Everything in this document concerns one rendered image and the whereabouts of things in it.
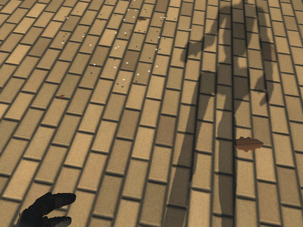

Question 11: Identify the robot left hand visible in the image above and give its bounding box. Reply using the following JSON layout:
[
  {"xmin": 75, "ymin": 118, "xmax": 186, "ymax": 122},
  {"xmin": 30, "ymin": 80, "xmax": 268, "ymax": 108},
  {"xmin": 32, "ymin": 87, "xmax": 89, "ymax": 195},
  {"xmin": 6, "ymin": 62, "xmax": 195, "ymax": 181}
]
[{"xmin": 15, "ymin": 192, "xmax": 77, "ymax": 227}]

